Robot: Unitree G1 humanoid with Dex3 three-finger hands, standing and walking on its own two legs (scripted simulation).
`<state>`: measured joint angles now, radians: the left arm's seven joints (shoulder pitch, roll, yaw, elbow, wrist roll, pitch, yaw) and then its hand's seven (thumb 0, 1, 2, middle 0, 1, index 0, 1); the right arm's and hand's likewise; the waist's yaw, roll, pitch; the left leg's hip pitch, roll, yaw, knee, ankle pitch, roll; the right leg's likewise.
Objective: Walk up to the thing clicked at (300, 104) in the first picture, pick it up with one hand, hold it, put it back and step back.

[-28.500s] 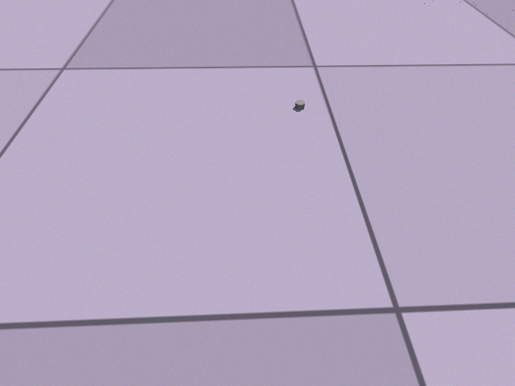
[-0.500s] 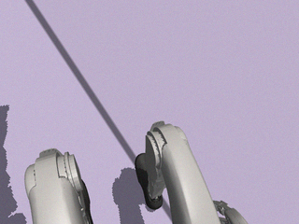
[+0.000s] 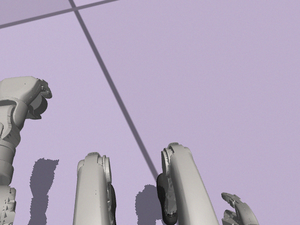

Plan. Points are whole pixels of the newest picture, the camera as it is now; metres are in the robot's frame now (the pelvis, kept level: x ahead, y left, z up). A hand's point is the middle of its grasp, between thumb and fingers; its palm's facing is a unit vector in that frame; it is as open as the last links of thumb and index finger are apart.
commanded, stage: lift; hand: left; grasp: from above
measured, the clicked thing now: (32, 102) +0.47 +0.29 -0.11
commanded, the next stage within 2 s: hold in 0.98 s
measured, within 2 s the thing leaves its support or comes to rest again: neither
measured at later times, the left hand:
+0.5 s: hand out of the picture +0.37 +0.25 +0.12, palm faces -0.44 -0.10 -0.89, open 7.6 cm
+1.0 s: hand out of the picture +0.39 +0.24 +0.20, palm faces -0.44 -0.10 -0.89, open 7.5 cm
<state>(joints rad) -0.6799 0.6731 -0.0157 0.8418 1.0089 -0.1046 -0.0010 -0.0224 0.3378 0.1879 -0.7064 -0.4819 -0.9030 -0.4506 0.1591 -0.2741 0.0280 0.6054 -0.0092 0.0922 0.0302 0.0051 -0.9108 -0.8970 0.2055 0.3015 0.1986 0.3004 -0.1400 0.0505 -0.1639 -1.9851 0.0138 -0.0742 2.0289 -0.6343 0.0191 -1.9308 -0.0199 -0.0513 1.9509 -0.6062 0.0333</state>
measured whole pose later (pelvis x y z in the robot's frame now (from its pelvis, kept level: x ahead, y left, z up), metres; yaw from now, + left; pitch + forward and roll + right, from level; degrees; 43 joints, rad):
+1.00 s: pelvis +0.07 +0.00 +0.28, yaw +2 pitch +11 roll -1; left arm -0.35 0.39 -0.18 0.85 0.98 0.03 0.14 0.00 0.32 0.24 -0.67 -0.52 -0.89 -0.49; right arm 0.26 -0.23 -0.04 0.75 0.04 -0.01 -0.05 0.01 -0.91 -0.89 0.21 0.30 0.20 0.30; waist -0.06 0.04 -0.09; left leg -0.69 0.03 0.02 0.90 -0.40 0.00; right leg -0.69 0.00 0.00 0.86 -0.37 0.02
